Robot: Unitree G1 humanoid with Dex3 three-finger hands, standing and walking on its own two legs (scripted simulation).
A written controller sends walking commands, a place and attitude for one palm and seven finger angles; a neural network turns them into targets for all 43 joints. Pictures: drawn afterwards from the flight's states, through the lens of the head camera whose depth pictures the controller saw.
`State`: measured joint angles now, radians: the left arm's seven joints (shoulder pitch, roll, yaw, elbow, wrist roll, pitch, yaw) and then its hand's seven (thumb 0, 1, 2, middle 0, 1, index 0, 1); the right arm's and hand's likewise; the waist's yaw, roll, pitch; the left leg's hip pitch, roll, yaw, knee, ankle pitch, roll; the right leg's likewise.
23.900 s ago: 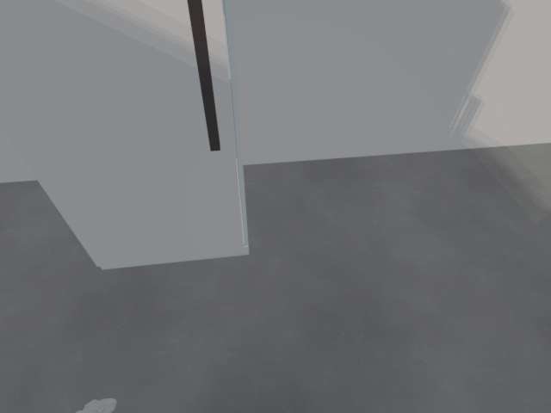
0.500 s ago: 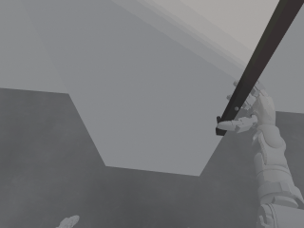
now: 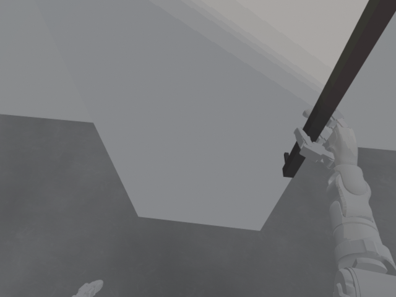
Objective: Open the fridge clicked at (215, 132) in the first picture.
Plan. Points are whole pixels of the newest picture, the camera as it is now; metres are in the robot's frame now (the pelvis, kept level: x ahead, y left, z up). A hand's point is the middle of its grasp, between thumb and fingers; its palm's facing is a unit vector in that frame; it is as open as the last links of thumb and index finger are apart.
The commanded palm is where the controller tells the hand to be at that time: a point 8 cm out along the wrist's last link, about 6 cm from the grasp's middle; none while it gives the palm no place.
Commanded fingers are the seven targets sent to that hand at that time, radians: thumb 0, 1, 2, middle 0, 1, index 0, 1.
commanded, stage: grip the handle and tug to test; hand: right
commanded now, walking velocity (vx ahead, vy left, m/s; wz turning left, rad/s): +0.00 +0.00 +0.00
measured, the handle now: (319, 103) +0.48 -0.18 +0.16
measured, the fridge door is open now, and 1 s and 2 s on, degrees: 0 0 13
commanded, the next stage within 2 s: pull the door a little, standing still in 0.74 s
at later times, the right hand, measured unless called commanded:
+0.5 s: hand (302, 142) +0.42 -0.16 +0.10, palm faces +0.00 +1.00 -0.01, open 6.0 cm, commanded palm +0.38 -0.21 +0.10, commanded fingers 0.00 -0.90 -0.90 0.45 1.40 0.45 1.40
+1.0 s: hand (302, 143) +0.42 -0.16 +0.10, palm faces +0.00 +1.00 +0.00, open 6.1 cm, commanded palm +0.37 -0.21 +0.10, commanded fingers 0.00 -0.90 -0.90 0.45 1.40 0.45 1.40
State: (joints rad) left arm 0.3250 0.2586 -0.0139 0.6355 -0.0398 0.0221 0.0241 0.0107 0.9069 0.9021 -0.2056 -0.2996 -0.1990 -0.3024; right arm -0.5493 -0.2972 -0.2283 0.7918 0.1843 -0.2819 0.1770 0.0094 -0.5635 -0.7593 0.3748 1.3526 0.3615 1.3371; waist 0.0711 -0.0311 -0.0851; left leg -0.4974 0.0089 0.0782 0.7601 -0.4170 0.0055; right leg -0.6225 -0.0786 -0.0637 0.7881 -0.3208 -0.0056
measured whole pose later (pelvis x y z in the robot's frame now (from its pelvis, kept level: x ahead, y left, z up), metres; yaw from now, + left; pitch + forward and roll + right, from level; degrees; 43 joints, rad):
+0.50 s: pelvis +0.00 +0.00 +0.00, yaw +0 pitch +9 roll +1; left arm 0.32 0.26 -0.01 0.64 -0.04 0.02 0.03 0.01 0.91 0.90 -0.21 -0.30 -0.20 -0.30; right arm -0.59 -0.29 -0.23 0.84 0.18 -0.29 0.17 0.00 -0.64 -0.84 0.39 1.39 0.37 1.39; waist 0.07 -0.03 -0.08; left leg -0.52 0.01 0.08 0.77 -0.41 0.01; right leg -0.64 -0.08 -0.06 0.78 -0.31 0.00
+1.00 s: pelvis +0.04 +0.00 +0.01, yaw +1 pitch +9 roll +1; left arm 0.30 0.25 0.01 0.59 -0.03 0.01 0.00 0.01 0.91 0.90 -0.20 -0.30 -0.20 -0.30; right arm -0.28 -0.24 -0.20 0.44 0.20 -0.20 0.13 0.01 -0.70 -0.77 0.31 1.40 0.30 1.40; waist 0.05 -0.04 -0.10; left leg -0.41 0.00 0.04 0.70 -0.42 0.00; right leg -0.52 -0.08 -0.09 0.72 -0.36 0.00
